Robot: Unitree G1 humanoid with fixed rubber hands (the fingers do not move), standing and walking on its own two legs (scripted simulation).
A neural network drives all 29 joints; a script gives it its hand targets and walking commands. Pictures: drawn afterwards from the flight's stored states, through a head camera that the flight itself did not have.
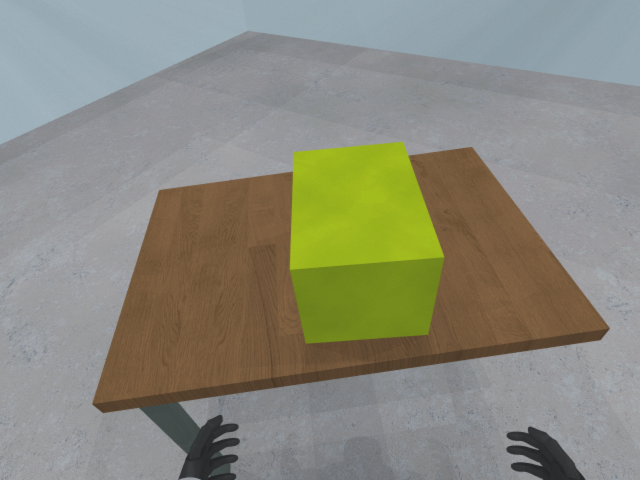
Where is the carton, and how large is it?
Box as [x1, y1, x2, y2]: [290, 142, 443, 343]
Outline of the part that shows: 402,142 294,152 290,272 306,343 427,334 443,261 443,255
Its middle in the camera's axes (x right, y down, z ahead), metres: +0.07 -0.01 +0.72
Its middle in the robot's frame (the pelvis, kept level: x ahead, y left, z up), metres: +0.57 -0.07 -0.03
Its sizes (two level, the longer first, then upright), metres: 0.313 0.218 0.202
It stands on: a table, 0.63 m high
